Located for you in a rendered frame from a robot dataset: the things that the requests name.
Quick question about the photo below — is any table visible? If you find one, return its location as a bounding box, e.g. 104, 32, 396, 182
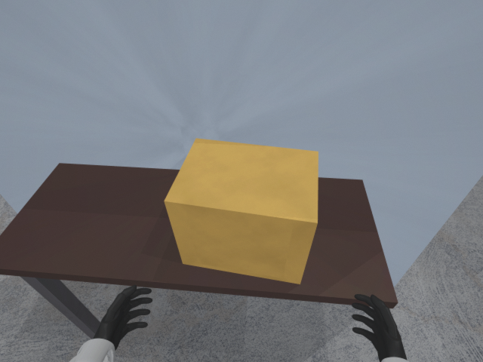
0, 163, 398, 339

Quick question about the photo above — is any carton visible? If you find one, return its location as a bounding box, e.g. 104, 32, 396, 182
164, 138, 318, 284

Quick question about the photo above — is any left robot forearm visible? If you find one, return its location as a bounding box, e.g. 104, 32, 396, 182
69, 339, 115, 362

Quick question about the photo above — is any left robot hand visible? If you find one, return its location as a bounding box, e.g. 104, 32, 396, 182
93, 285, 152, 350

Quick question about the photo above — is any right robot hand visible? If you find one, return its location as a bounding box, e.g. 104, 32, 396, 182
352, 294, 407, 362

